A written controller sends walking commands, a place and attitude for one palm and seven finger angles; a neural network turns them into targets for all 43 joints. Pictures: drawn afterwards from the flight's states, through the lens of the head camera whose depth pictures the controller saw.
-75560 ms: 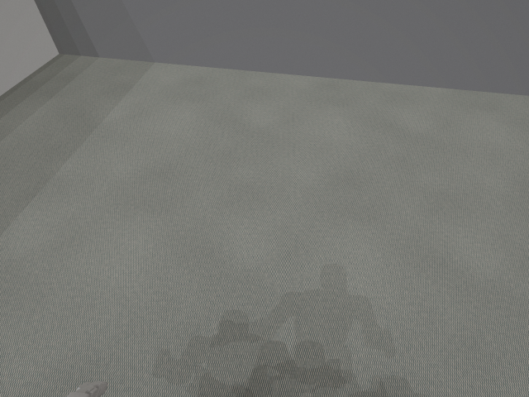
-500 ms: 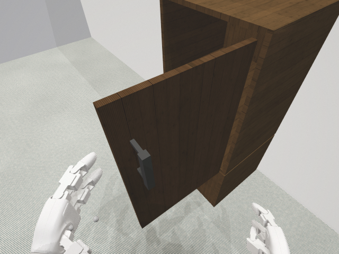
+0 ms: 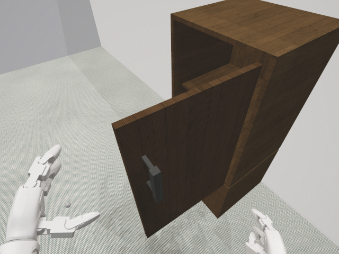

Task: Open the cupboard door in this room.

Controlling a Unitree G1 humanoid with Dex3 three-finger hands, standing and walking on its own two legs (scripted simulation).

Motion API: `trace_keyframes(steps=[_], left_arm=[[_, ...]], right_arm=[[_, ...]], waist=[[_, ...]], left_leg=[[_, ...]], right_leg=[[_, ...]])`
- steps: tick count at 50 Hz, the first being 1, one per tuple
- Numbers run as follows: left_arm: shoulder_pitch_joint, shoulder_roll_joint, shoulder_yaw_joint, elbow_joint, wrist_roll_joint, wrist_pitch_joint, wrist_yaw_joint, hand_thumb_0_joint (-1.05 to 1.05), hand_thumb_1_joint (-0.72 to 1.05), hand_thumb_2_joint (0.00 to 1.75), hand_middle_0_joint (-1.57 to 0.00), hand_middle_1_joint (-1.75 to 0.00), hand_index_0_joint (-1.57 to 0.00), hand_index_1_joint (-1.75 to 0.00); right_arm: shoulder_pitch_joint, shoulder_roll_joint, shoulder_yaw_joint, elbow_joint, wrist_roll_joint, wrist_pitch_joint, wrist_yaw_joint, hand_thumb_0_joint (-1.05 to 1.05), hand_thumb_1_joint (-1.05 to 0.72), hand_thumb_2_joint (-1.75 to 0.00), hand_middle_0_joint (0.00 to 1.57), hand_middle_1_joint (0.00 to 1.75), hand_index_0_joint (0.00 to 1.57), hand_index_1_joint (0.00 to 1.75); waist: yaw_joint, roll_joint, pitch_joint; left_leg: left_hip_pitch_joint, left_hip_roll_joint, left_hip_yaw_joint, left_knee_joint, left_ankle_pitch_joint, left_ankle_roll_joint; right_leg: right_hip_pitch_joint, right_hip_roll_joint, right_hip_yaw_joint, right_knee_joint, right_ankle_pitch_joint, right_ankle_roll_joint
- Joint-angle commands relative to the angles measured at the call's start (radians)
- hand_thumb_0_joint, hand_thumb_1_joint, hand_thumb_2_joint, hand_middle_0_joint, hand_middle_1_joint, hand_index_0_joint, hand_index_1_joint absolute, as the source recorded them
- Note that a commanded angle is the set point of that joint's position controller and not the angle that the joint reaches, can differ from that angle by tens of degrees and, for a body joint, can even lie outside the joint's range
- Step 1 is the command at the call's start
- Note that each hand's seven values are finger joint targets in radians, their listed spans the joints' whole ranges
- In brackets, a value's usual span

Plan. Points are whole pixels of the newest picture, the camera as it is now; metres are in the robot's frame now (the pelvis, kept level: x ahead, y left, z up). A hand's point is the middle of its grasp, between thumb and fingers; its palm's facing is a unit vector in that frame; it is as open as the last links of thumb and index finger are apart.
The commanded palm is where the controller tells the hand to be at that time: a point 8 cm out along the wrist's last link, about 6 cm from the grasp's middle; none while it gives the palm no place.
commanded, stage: draw the hand back to the body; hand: left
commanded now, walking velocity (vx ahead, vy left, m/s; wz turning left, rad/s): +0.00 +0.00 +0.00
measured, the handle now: (152, 179) +0.27 +0.08 +0.05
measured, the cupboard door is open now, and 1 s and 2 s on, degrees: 88 88 88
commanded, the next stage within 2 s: step back with the hand held close in 0.76 s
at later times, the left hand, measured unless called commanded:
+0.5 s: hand (41, 168) +0.20 +0.26 +0.18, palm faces +0.45 -0.80 -0.39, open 8.0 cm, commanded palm +0.15 +0.29 +0.19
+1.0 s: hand (42, 171) +0.20 +0.25 +0.18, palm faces +0.44 -0.79 -0.43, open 7.4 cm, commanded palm +0.14 +0.28 +0.19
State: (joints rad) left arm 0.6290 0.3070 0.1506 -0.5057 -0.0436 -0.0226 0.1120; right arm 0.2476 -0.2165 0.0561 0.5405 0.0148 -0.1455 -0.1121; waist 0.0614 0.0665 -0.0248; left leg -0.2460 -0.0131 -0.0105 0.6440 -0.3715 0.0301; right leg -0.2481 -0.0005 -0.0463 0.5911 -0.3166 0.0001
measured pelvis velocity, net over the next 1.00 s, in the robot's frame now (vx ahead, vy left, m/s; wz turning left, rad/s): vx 0.00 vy -0.01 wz -0.02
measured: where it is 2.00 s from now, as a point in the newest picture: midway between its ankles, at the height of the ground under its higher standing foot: outside the picture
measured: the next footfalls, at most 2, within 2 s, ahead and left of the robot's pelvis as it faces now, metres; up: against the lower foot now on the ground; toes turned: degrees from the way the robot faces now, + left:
left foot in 1.90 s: -0.05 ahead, +0.12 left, +0.00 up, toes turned +1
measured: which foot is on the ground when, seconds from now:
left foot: down 0.00-1.00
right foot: down 0.00-1.00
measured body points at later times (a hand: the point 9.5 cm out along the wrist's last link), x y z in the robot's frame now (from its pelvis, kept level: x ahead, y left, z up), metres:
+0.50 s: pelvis +0.01 +0.00 +0.02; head -0.01 -0.02 +0.46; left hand +0.17 +0.30 +0.20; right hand +0.20 -0.22 -0.07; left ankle -0.02 +0.10 -0.73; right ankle +0.00 -0.12 -0.73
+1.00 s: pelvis +0.00 -0.01 +0.02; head -0.01 -0.03 +0.47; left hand +0.17 +0.29 +0.20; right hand +0.18 -0.24 -0.07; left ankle -0.02 +0.10 -0.73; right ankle +0.00 -0.12 -0.73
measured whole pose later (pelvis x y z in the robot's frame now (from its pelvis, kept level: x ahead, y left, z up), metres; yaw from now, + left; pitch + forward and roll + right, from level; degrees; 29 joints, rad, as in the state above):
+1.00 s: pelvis +0.00 -0.01 +0.02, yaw -1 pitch -3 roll -1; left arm 0.46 0.35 0.38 -0.38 -0.06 -0.12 0.11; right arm 0.17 -0.23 0.02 0.62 0.01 -0.07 -0.07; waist 0.04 0.07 0.02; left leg -0.13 0.01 0.00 0.44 -0.26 0.01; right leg -0.13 0.03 -0.03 0.37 -0.19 -0.02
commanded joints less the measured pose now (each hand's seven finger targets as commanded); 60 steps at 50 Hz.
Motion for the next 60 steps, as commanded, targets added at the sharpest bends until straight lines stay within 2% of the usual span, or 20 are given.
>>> trace_keyframes(steps=[1,9,14,16,19,22,25,28,30,32,40,43,44,45,46,49,52,55,57,60], left_arm=[[-0.075,0.140,0.133,-0.203,0.004,-0.072,0.025,0.00,0.27,0.63,-0.18,-0.30,-0.18,-0.30],[-0.136,0.173,0.209,-0.178,-0.002,-0.078,0.024,0.00,0.55,0.75,-0.19,-0.30,-0.19,-0.30],[-0.204,0.200,0.259,-0.167,-0.008,-0.079,0.023,0.00,0.73,0.82,-0.19,-0.30,-0.19,-0.30],[-0.223,0.212,0.282,-0.152,-0.012,-0.082,0.025,0.00,0.80,0.86,-0.20,-0.30,-0.20,-0.30],[-0.267,0.231,0.308,-0.149,-0.016,-0.085,0.026,0.00,0.90,0.90,-0.20,-0.30,-0.20,-0.30],[-0.224,0.182,0.266,-0.099,-0.018,-0.081,0.015,0.00,0.90,0.90,-0.20,-0.30,-0.20,-0.30],[-0.234,0.199,0.275,-0.117,-0.019,-0.084,0.012,0.00,0.90,0.90,-0.20,-0.30,-0.20,-0.30],[-0.257,0.219,0.290,-0.133,-0.016,-0.089,0.016,0.00,0.90,0.90,-0.20,-0.30,-0.20,-0.30],[-0.244,0.222,0.297,-0.133,-0.019,-0.092,0.019,0.00,0.90,0.90,-0.20,-0.30,-0.20,-0.30],[-0.254,0.229,0.301,-0.135,-0.017,-0.092,0.018,0.00,0.90,0.90,-0.20,-0.30,-0.20,-0.30],[-0.272,0.209,0.280,-0.107,-0.020,-0.100,0.017,0.00,0.90,0.90,-0.20,-0.30,-0.20,-0.30],[-0.267,0.220,0.290,-0.123,-0.016,-0.108,0.021,0.00,0.90,0.90,-0.20,-0.30,-0.20,-0.30],[-0.326,0.254,0.318,-0.132,-0.018,-0.110,0.027,0.00,0.90,0.90,-0.20,-0.30,-0.20,-0.30],[-0.404,0.370,0.442,-0.152,-0.014,-0.155,0.032,0.00,0.90,0.90,-0.20,-0.30,-0.20,-0.30],[-0.281,0.282,0.381,-0.042,-0.014,-0.156,0.020,0.00,0.90,0.90,-0.20,-0.30,-0.20,-0.30],[-0.180,0.226,0.324,-0.050,-0.004,-0.173,0.009,0.00,0.90,0.90,-0.20,-0.30,-0.20,-0.30],[-0.123,0.240,0.336,-0.086,-0.003,-0.175,0.017,0.00,0.90,0.90,-0.20,-0.30,-0.20,-0.30],[-0.107,0.277,0.370,-0.148,-0.001,-0.178,0.028,0.00,0.90,0.90,-0.20,-0.30,-0.20,-0.30],[-0.093,0.313,0.408,-0.172,-0.001,-0.183,0.038,0.00,0.90,0.90,-0.20,-0.30,-0.20,-0.30],[-0.064,0.306,0.413,-0.192,0.001,-0.188,0.044,0.00,0.90,0.90,-0.20,-0.30,-0.20,-0.30]], right_arm=[[-0.147,-0.103,-0.043,-0.140,-0.009,-0.058,-0.002,0.00,-0.90,-0.90,0.20,0.30,0.20,0.30],[-0.162,-0.112,-0.054,-0.107,-0.013,-0.039,0.014,0.00,-0.90,-0.90,0.20,0.30,0.20,0.30],[-0.169,-0.114,-0.059,-0.093,-0.013,-0.021,0.022,0.00,-0.90,-0.90,0.20,0.30,0.20,0.30],[-0.172,-0.113,-0.060,-0.087,-0.013,-0.015,0.023,0.00,-0.90,-0.90,0.20,0.30,0.20,0.30],[-0.180,-0.115,-0.063,-0.078,-0.013,-0.010,0.025,0.00,-0.90,-0.90,0.20,0.30,0.20,0.30],[-0.183,-0.119,-0.068,-0.076,-0.013,-0.003,0.032,0.00,-0.90,-0.90,0.20,0.30,0.20,0.30],[-0.186,-0.121,-0.072,-0.080,-0.014,0.006,0.036,0.00,-0.90,-0.90,0.20,0.30,0.20,0.30],[-0.194,-0.118,-0.069,-0.078,-0.014,0.005,0.032,0.00,-0.90,-0.90,0.20,0.30,0.20,0.30],[-0.192,-0.113,-0.070,-0.078,-0.013,0.002,0.028,0.00,-0.90,-0.90,0.20,0.30,0.20,0.30],[-0.195,-0.115,-0.070,-0.072,-0.013,-0.001,0.026,0.00,-0.90,-0.90,0.20,0.30,0.20,0.30],[-0.200,-0.111,-0.072,-0.063,-0.012,-0.007,0.022,0.00,-0.90,-0.90,0.20,0.30,0.20,0.30],[-0.200,-0.110,-0.072,-0.058,-0.014,-0.018,0.021,0.00,-0.90,-0.90,0.20,0.30,0.20,0.30],[-0.204,-0.110,-0.071,-0.052,-0.012,-0.019,0.018,0.00,-0.90,-0.90,0.20,0.30,0.20,0.30],[-0.182,-0.125,-0.071,-0.090,-0.003,-0.001,0.022,0.00,-0.90,-0.90,0.20,0.30,0.20,0.30],[-0.183,-0.114,-0.078,-0.067,-0.009,0.015,0.020,0.00,-0.90,-0.90,0.20,0.30,0.20,0.30],[-0.177,-0.124,-0.088,-0.082,-0.014,0.044,0.028,0.00,-0.90,-0.90,0.20,0.30,0.20,0.30],[-0.180,-0.131,-0.098,-0.097,-0.015,0.061,0.023,0.00,-0.90,-0.90,0.20,0.30,0.20,0.30],[-0.176,-0.130,-0.106,-0.120,-0.008,0.076,0.019,0.00,-0.90,-0.90,0.20,0.30,0.20,0.30],[-0.180,-0.129,-0.111,-0.126,-0.009,0.082,0.012,0.00,-0.90,-0.90,0.20,0.30,0.20,0.30],[-0.173,-0.125,-0.113,-0.144,-0.006,0.084,0.011,0.00,-0.90,-0.90,0.20,0.30,0.20,0.30]], waist=[[0.003,-0.021,-0.021],[0.012,-0.027,-0.034],[0.011,0.011,-0.030],[0.013,-0.008,-0.033],[0.013,0.031,-0.040],[0.012,-0.004,-0.017],[0.013,-0.025,-0.029],[0.015,0.005,-0.026],[0.016,-0.023,-0.033],[0.015,0.000,-0.029],[0.007,-0.020,0.006],[0.014,0.018,-0.017],[0.012,0.006,-0.026],[-0.040,-0.052,0.064],[-0.045,-0.103,0.051],[-0.049,-0.057,-0.018],[-0.047,-0.028,-0.087],[-0.046,-0.052,-0.139],[-0.043,-0.022,-0.162],[-0.043,-0.013,-0.161]], left_leg=[[0.022,0.034,-0.024,-0.187,0.260,-0.011],[0.087,0.043,-0.019,-0.239,0.392,-0.020],[0.114,0.044,-0.011,-0.256,0.426,-0.024],[0.122,0.042,-0.006,-0.261,0.410,-0.019],[0.135,0.041,-0.004,-0.269,0.416,-0.021],[0.135,0.044,-0.003,-0.275,0.430,-0.018],[0.138,0.041,0.004,-0.275,0.418,-0.012],[0.134,0.037,0.000,-0.285,0.370,-0.013],[0.142,0.035,0.007,-0.278,0.375,-0.009],[0.141,0.033,0.007,-0.276,0.365,-0.010],[0.147,0.031,0.011,-0.284,0.289,-0.002],[0.155,0.029,0.012,-0.285,0.300,-0.004],[0.161,0.027,0.013,-0.282,0.301,-0.002],[0.086,0.041,-0.016,-0.253,0.237,0.015],[0.101,0.036,-0.019,-0.218,0.230,0.016],[0.103,0.047,-0.011,-0.219,0.303,0.007],[0.093,0.068,-0.018,-0.240,0.402,0.005],[0.069,0.082,-0.024,-0.234,0.454,0.005],[0.040,0.084,-0.029,-0.230,0.470,0.005],[-0.015,0.096,-0.044,-0.238,0.443,0.009]], right_leg=[[0.086,-0.007,0.013,-0.129,0.168,-0.028],[0.162,-0.005,0.019,-0.165,0.261,-0.028],[0.182,-0.005,0.025,-0.188,0.290,-0.029],[0.187,-0.003,0.025,-0.199,0.289,-0.029],[0.197,-0.006,0.030,-0.205,0.296,-0.030],[0.198,-0.006,0.025,-0.214,0.303,-0.029],[0.206,-0.006,0.031,-0.219,0.313,-0.025],[0.205,-0.006,0.034,-0.226,0.277,-0.028],[0.205,-0.005,0.034,-0.229,0.292,-0.026],[0.205,-0.007,0.041,-0.236,0.286,-0.029],[0.168,-0.006,0.048,-0.268,0.208,-0.022],[0.184,-0.009,0.049,-0.262,0.221,-0.025],[0.183,-0.009,0.053,-0.266,0.227,-0.024],[0.069,-0.052,0.168,-0.327,0.271,-0.026],[0.049,-0.079,0.178,-0.340,0.277,-0.027],[0.071,-0.091,0.149,-0.299,0.347,-0.027],[0.111,-0.079,0.116,-0.234,0.416,-0.017],[0.137,-0.069,0.114,-0.184,0.473,-0.009],[0.161,-0.075,0.115,-0.150,0.519,-0.012],[0.167,-0.061,0.113,-0.106,0.494,-0.007]])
